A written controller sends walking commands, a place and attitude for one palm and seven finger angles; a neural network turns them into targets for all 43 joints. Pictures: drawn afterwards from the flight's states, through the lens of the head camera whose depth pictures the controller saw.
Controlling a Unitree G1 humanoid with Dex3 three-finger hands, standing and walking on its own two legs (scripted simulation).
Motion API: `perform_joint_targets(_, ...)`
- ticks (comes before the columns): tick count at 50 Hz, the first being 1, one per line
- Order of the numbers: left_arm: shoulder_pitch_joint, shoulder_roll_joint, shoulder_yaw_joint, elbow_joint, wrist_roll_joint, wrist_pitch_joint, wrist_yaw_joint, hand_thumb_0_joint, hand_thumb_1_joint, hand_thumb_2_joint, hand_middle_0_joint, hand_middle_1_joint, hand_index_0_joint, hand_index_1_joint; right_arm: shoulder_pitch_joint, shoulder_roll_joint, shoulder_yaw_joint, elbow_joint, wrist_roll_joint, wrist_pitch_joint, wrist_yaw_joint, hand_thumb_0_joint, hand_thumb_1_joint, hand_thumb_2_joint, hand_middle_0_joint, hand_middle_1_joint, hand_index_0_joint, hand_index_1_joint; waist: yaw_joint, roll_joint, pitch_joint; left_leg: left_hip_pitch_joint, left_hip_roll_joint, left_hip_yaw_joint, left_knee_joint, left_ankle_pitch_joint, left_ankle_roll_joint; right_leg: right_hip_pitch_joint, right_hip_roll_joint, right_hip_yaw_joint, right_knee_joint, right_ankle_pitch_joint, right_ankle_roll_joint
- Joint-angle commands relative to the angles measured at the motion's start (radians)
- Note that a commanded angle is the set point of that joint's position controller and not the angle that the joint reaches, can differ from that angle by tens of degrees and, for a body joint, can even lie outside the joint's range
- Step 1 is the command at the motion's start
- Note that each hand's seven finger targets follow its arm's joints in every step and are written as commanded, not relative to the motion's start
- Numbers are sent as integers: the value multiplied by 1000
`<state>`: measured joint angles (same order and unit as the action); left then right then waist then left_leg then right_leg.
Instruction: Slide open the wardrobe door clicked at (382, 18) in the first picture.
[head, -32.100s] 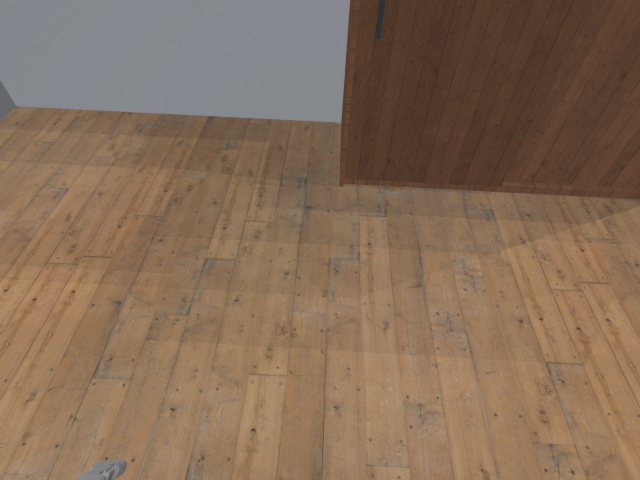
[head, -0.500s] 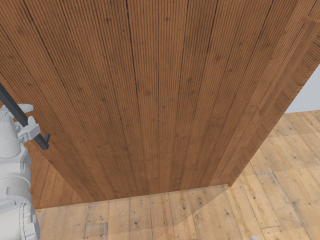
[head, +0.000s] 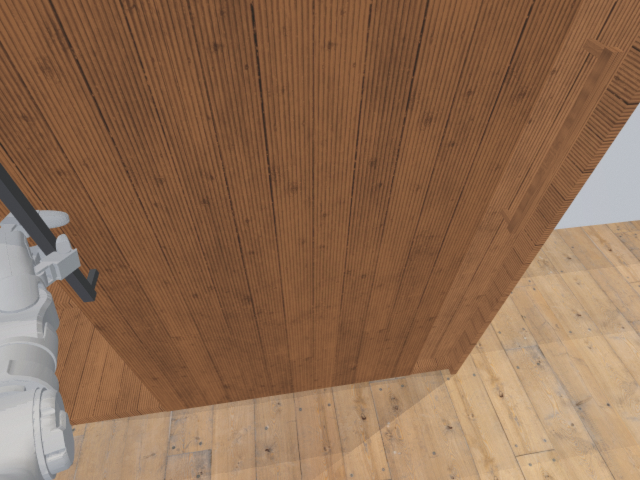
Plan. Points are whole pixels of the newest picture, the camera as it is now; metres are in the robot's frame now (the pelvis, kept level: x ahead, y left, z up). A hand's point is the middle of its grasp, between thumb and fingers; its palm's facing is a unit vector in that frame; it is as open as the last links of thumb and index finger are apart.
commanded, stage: stop walking and hold the door there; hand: left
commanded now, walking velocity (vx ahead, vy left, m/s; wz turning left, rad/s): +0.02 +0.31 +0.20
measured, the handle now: (39, 215) +0.42 +0.38 +0.11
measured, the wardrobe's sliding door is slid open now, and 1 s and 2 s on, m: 0.57 0.57 0.57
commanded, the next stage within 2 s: loosen the grip on the handle in 1.32 s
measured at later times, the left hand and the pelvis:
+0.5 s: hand (63, 265) +0.37 +0.35 +0.07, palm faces +0.30 -0.92 -0.24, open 5.3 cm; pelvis -0.04 +0.10 +0.00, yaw +3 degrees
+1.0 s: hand (66, 263) +0.37 +0.34 +0.07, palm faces +0.34 -0.91 -0.24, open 5.4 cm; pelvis -0.05 +0.09 +0.00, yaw +2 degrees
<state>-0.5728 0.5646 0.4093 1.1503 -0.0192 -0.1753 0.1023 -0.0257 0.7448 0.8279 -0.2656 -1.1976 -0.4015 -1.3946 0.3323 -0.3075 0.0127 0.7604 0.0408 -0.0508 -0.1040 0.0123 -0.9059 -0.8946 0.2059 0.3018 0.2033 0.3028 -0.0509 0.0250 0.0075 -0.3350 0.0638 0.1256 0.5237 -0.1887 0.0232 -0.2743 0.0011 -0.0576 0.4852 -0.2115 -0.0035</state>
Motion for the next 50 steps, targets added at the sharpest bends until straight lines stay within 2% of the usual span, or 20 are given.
perform_joint_targets(1, -236, 322, 24, -104, 24, -22, 9, 0, 900, 900, -450, -1400, -450, -1400, -19, -170, -75, -110, 10, -10, -9, 0, -900, -900, 200, 300, 200, 300, 31, -59, -205, 11, 22, -105, 105, -52, -36, 99, -317, 276, -125, 261, -84)
perform_joint_targets(3, -245, 345, 48, -113, 30, -18, 6, 0, 900, 900, -450, -1400, -450, -1400, -42, -167, -79, -119, 14, -5, -4, 0, -900, -900, 200, 300, 200, 300, 55, -145, -195, -131, -10, -154, 265, -276, -45, 181, -415, 325, -131, 388, -143)
perform_joint_targets(5, -250, 301, 18, -139, 22, -5, 2, 0, 900, 900, -450, -1400, -450, -1400, -55, -169, -76, -111, 11, -14, -4, 0, -900, -900, 200, 300, 200, 300, 44, -157, -186, -149, -2, -194, 336, -312, -44, 196, -462, 300, -95, 524, -169)
perform_joint_targets(8, -243, 292, 34, -152, 31, -10, -3, 0, 900, 900, -450, -1400, -450, -1400, -57, -153, -66, -107, -4, -13, -6, 0, -900, -900, 200, 300, 200, 300, 38, -219, -194, -66, 5, -151, 241, -262, -57, 145, -409, 168, -54, 513, -113)
perform_joint_targets(12, -330, 191, -49, -280, 21, -30, -6, 0, 900, 900, -450, -1400, -450, -1400, -82, -133, -77, -114, -12, 6, -12, 0, -900, -900, 200, 300, 200, 300, 21, -179, -176, 143, -21, -49, -32, 9, -70, 17, -347, 79, 28, 340, -32)
perform_joint_targets(14, -391, 85, -125, -403, 11, -60, -18, 0, 900, 900, -450, -1400, -450, -1400, -95, -147, -91, -151, -11, 5, -12, 0, -900, -900, 200, 300, 200, 300, 30, 23, -208, 179, 93, -143, -80, 201, -1, -35, -205, -12, 187, 142, 34)
perform_joint_targets(15, -393, -25, -219, -430, 1, -78, -35, 0, 900, 900, -450, -1400, -450, -1400, -99, -134, -75, -159, -8, 6, -10, 0, -900, -900, 200, 300, 200, 300, 9, 229, -194, 201, 204, -291, -160, 297, 67, -147, -88, -68, 392, -223, 65)
perform_joint_targets(16, -398, -32, -209, -483, 11, -89, -31, 0, 900, 900, -450, -1400, -450, -1400, -95, -119, -67, -176, -16, -2, 0, 0, -900, -900, 200, 300, 200, 300, 8, 278, -224, 215, 268, -418, -207, 337, 128, -231, -49, -19, 610, -396, 49)
perform_joint_targets(18, -410, -74, -250, -562, 5, -77, -27, 0, 900, 900, -450, -1400, -450, -1400, -94, -109, -72, -156, -8, -17, 2, 0, -900, -900, 200, 300, 200, 300, 11, 99, -264, 319, 273, -395, -132, 401, 160, -279, -65, 35, 634, -312, 38)
perform_joint_targets(20, -426, -101, -289, -602, 1, -42, -30, 0, 900, 900, -450, -1400, -450, -1400, -84, -106, -65, -151, -8, -24, 4, 0, -900, -900, 200, 300, 200, 300, 10, 69, -302, 396, 239, -339, -99, 473, 143, -273, -54, 38, 546, -246, 40)
perform_joint_targets(24, -460, -86, -299, -634, 3, -4, -31, 0, 900, 900, -450, -1400, -450, -1400, -79, -76, -31, -149, -16, -39, 9, 0, -900, -900, 200, 300, 200, 300, 3, 186, -342, 444, 253, -344, -115, 430, 140, -238, -28, 43, 404, -231, 27)
perform_joint_targets(25, -452, -35, -259, -616, 5, 2, -29, 0, 900, 900, -450, -1400, -450, -1400, -82, -79, -22, -148, -21, -40, 6, 0, -900, -900, 200, 300, 200, 300, 7, 173, -326, 434, 261, -345, -114, 437, 140, -222, -25, 44, 360, -233, 26)
perform_joint_targets(29, -474, -70, -286, -612, -9, 20, -31, 0, 900, 900, -450, -1400, -450, -1400, -83, -76, -15, -153, -18, -45, 14, 0, -900, -900, 200, 300, 200, 300, 6, 190, -352, 432, 272, -326, -95, 432, 141, -138, -2, 35, 216, -226, 17)
perform_joint_targets(32, -448, -44, -259, -562, -8, 19, -31, 0, 900, 900, -450, -1400, -450, -1400, -80, -91, -18, -155, -17, -40, 19, 0, -900, -900, 200, 300, 200, 300, 15, 149, -364, 359, 237, -273, -45, 402, 105, 10, 3, 20, 28, -131, 10)
perform_joint_targets(35, -452, 14, -217, -521, 0, 6, -27, 0, 900, 900, -450, -1400, -450, -1400, -72, -100, -22, -152, -18, -37, 15, 0, -900, -900, 200, 300, 200, 300, -1, 86, -349, 181, 156, -189, -12, 242, 27, 172, -90, 84, -59, 99, -19)
perform_joint_targets(36, -439, 45, -185, -486, -4, 10, -19, 0, 900, 900, -450, -1400, -450, -1400, -59, -98, -28, -156, -6, -34, 10, 0, -900, -900, 200, 300, 200, 300, 5, -23, -355, 127, 127, -148, 24, 198, 5, 207, -135, 121, -37, 193, -36)
perform_joint_targets(38, -469, 4, -224, -461, -16, 12, -19, 0, 900, 900, -450, -1400, -450, -1400, -73, -88, -25, -159, 6, -32, 1, 0, -900, -900, 200, 300, 200, 300, 8, -87, -353, 113, 78, -120, 73, 120, -20, 196, -199, 171, -30, 321, -67)
perform_joint_targets(41, -449, 23, -199, -395, -17, 11, -12, 0, 900, 900, -450, -1400, -450, -1400, -60, -105, -27, -143, 3, -25, -13, 0, -900, -900, 200, 300, 200, 300, 10, 9, -325, 139, 100, -150, 11, 184, -7, 160, -170, 131, 9, 270, -40)
perform_joint_targets(45, -445, -32, -248, -387, -25, 0, -17, 0, 900, 900, -450, -1400, -450, -1400, -60, -124, -35, -133, -1, -22, -19, 0, -900, -900, 200, 300, 200, 300, 11, 94, -288, 166, 165, -239, -56, 219, 43, 95, -88, 88, 8, 42, -3)
perform_joint_targets(50, -416, -15, -249, -372, -24, 0, -13, 0, 900, 900, -450, -1400, -450, -1400, -44, -134, -40, -128, 2, -19, -23, 0, -900, -900, 200, 300, 200, 300, 8, 51, -291, 139, 143, -196, -26, 242, 15, 139, -127, 121, -21, 161, -16)
